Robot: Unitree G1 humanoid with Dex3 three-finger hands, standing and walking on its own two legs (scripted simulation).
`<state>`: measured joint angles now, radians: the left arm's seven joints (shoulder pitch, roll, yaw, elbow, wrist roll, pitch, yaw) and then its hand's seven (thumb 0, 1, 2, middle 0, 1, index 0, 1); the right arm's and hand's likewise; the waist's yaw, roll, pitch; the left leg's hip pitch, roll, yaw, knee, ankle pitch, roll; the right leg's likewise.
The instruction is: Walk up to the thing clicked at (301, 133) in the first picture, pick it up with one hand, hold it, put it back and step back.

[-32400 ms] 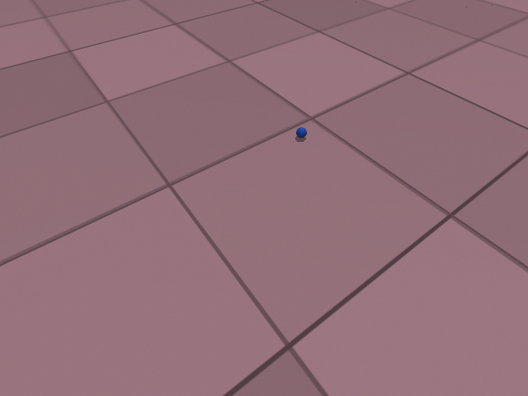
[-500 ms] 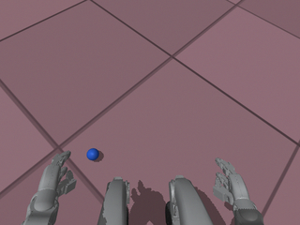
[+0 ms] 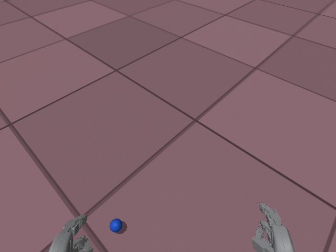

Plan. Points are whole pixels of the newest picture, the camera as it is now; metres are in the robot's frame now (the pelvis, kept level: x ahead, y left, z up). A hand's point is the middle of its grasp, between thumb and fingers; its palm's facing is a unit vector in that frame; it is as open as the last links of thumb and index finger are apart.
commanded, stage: home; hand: left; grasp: from above
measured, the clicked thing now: (116, 225) +0.40 +0.27 -0.68
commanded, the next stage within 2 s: stand in 1.92 s
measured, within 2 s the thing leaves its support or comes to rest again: neither
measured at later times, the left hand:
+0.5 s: hand out of the picture +0.16 +0.18 -0.04, palm faces +0.06 -0.98 -0.20, open 7.4 cm
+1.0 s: hand out of the picture +0.15 +0.18 -0.04, palm faces +0.05 -0.98 -0.20, open 7.4 cm
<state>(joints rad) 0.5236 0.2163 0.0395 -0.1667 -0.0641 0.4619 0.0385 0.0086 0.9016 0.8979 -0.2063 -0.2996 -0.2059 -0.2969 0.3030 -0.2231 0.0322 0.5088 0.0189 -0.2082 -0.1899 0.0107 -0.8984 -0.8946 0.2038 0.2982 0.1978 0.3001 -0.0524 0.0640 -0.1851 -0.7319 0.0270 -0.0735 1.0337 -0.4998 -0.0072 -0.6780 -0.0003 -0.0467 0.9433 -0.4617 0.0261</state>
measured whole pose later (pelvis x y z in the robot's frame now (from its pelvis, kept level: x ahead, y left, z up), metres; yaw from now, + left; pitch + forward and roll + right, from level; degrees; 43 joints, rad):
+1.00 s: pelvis -0.01 +0.00 +0.00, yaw +0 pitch +10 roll -3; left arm 0.50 0.22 0.03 -0.14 -0.05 0.46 0.02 0.01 0.90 0.90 -0.21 -0.30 -0.20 -0.30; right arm 0.28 -0.22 0.04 0.54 0.01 -0.24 -0.18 0.01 -0.90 -0.89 0.21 0.30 0.20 0.30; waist -0.04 0.05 -0.15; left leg -0.71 0.02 -0.07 1.03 -0.49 -0.01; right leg -0.66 0.00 -0.04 0.95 -0.46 0.03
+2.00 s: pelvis +0.00 +0.00 +0.00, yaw +0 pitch +10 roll -3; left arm 0.51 0.23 0.03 -0.15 -0.05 0.45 0.02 0.01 0.90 0.90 -0.21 -0.30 -0.20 -0.30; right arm 0.29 -0.22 0.03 0.53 0.01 -0.22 -0.18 0.01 -0.90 -0.89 0.21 0.30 0.20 0.30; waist -0.04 0.05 -0.16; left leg -0.71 0.03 -0.07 1.04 -0.51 -0.01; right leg -0.66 0.00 -0.04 0.95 -0.48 0.03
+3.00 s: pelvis -0.02 +0.00 +0.07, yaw +0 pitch -5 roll +0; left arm 0.19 0.29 0.03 1.13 0.03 0.00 0.03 0.00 0.90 0.90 -0.21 -0.30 -0.21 -0.30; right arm 0.16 -0.30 -0.04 1.11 -0.03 0.01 -0.01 0.00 -0.90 -0.89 0.20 0.30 0.20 0.30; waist 0.01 0.02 0.07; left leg -0.14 -0.02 -0.03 0.41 -0.19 0.01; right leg -0.12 -0.05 -0.01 0.39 -0.18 0.04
